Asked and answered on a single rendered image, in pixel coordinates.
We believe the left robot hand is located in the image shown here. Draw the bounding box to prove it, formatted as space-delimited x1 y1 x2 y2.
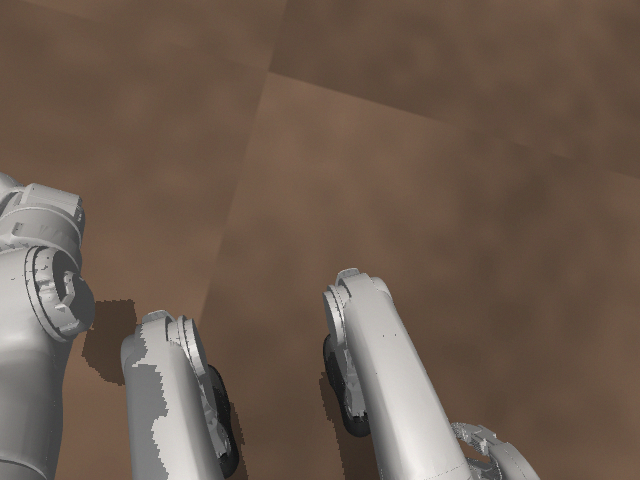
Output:
0 172 24 194

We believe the left robot arm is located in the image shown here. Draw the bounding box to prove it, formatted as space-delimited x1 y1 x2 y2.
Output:
0 183 95 480

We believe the right robot foot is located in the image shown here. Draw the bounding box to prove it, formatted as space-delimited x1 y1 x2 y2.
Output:
323 334 371 437

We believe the right robot hand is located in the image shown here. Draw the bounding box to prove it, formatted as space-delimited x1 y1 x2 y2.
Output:
451 422 541 480

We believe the left robot foot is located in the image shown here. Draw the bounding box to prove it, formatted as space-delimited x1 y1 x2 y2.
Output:
208 364 239 479

